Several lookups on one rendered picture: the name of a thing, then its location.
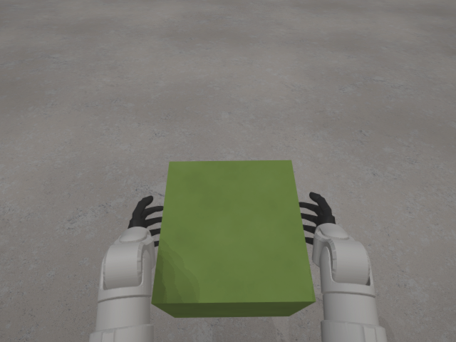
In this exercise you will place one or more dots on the right robot hand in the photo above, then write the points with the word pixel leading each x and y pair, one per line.
pixel 322 210

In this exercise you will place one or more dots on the carton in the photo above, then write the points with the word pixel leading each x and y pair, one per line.
pixel 232 241

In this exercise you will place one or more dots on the robot left forearm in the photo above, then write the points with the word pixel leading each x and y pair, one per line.
pixel 125 288

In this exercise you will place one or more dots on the robot right forearm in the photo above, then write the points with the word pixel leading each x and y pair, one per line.
pixel 349 305

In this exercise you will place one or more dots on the left robot hand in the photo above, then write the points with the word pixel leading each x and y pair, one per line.
pixel 140 213

